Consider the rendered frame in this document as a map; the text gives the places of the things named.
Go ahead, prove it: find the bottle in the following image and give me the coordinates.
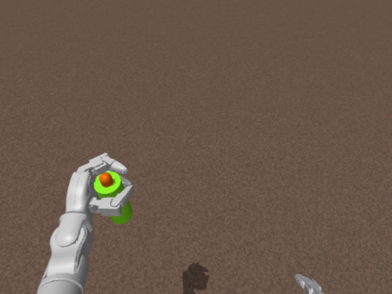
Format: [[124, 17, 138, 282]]
[[94, 171, 133, 224]]

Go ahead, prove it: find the right robot hand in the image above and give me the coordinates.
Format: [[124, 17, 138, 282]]
[[295, 274, 326, 294]]

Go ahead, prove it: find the left robot arm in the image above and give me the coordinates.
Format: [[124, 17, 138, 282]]
[[37, 212, 94, 294]]

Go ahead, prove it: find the left robot hand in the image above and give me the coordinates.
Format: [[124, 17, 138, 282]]
[[66, 153, 134, 219]]

